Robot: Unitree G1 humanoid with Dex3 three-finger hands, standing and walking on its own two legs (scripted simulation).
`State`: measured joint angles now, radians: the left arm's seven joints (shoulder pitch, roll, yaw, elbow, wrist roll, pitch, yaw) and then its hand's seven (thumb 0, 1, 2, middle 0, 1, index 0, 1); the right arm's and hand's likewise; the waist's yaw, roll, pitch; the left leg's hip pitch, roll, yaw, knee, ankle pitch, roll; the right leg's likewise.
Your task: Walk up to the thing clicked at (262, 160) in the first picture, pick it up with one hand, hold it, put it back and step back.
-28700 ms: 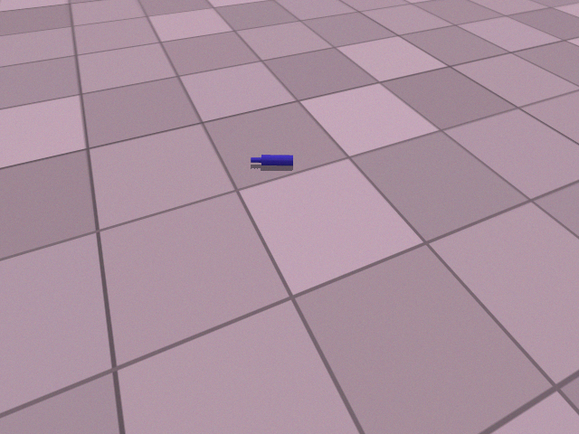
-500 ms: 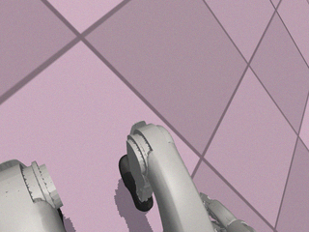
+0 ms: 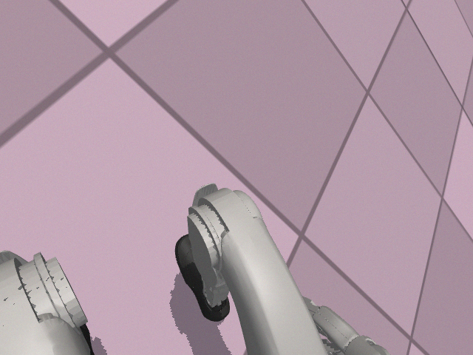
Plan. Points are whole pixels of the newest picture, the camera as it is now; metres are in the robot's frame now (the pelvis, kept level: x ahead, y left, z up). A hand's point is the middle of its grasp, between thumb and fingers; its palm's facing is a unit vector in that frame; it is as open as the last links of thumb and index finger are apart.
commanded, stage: rest palm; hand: left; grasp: from above
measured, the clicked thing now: out of the picture +0.46 +0.41 -0.28
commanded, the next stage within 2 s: close in 0.18 s
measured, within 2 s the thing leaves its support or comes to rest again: neither
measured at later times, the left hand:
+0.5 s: hand out of the picture +0.45 +0.37 -0.24, palm faces -0.38 -0.18 -0.91, open 13.5 cm
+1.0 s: hand out of the picture +0.44 +0.37 -0.24, palm faces -0.40 -0.19 -0.90, open 12.3 cm
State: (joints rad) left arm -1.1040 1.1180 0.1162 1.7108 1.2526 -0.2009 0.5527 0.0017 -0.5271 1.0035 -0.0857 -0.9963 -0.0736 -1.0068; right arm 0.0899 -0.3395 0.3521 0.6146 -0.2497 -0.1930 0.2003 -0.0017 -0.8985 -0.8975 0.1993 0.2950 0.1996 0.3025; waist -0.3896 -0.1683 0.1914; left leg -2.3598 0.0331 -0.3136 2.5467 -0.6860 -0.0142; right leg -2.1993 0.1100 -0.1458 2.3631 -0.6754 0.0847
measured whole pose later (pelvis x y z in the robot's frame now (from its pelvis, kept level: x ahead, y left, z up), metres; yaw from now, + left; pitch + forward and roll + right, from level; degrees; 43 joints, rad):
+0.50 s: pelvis +0.00 +0.00 +0.00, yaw +0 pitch +26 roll -16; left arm -1.10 1.13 0.12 1.69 1.24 -0.22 0.56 0.00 -0.41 0.92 -0.13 -1.00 -0.14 -0.99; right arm 0.08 -0.35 0.36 0.61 -0.26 -0.20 0.20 0.00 -0.89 -0.89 0.20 0.29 0.20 0.30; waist -0.39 -0.18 0.21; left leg -2.35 0.04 -0.33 2.55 -0.69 -0.03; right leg -2.20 0.11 -0.16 2.36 -0.67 0.09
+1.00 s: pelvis +0.00 +0.00 +0.00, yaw +0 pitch +26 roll -16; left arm -1.08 1.14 0.10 1.69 1.25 -0.24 0.54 0.00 -0.20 0.76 -0.26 -0.92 -0.29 -0.89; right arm 0.08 -0.35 0.37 0.61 -0.26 -0.18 0.19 0.00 -0.89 -0.89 0.20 0.29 0.20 0.30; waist -0.38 -0.18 0.20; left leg -2.35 0.03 -0.33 2.55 -0.69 -0.02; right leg -2.19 0.10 -0.16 2.36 -0.67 0.09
